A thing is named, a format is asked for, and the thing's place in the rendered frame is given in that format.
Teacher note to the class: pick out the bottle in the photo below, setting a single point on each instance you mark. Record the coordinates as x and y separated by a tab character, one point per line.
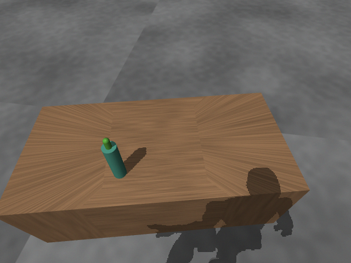
113	158

